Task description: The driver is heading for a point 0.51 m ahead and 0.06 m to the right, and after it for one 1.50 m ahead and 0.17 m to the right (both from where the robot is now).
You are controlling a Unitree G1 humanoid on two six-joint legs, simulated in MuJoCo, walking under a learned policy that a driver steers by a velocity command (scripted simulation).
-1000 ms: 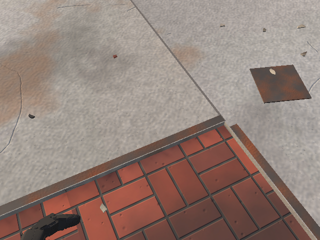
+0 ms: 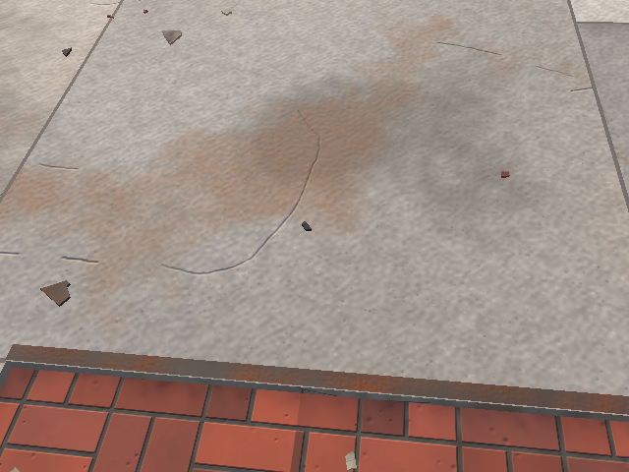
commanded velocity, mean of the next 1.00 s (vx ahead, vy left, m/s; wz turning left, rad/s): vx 0.37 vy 0.00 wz -0.12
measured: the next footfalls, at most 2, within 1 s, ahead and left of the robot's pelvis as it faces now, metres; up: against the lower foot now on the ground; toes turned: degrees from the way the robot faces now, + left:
left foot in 0.30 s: +0.09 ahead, +0.14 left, +0.00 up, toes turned +1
right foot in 0.76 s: +0.44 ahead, -0.09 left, +0.00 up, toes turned -6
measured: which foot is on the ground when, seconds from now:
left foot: up 0.00-0.28, down 0.30-0.78, up 0.80-1.00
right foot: down 0.00-0.30, up 0.32-0.74, down 0.76-1.00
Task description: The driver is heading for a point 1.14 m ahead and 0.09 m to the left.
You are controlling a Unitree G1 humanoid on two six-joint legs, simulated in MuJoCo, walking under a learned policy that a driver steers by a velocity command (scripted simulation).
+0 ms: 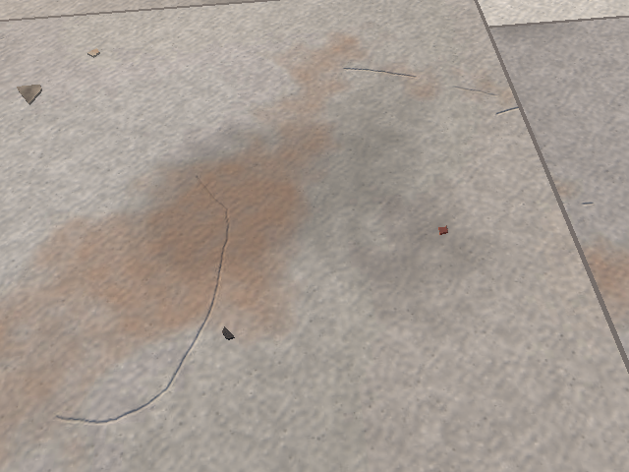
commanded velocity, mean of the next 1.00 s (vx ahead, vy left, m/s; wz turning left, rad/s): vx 0.05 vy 0.00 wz -0.17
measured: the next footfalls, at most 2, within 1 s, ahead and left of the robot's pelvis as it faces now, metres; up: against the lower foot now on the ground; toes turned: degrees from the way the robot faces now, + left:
left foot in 0.20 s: +0.25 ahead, +0.15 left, +0.03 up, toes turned -12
right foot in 0.52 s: +0.11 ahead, -0.09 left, +0.00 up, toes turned -6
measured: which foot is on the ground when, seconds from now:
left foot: up 0.00-0.18, down 0.20-1.00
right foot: down 0.00-0.26, up 0.28-0.50, down 0.52-1.00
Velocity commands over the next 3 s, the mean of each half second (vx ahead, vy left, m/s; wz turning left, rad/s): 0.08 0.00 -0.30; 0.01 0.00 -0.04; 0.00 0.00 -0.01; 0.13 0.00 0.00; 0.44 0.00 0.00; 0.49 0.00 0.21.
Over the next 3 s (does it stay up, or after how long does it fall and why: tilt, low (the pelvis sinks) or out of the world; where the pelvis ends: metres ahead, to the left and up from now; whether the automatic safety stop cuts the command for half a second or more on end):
stays up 0.72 -0.02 0.02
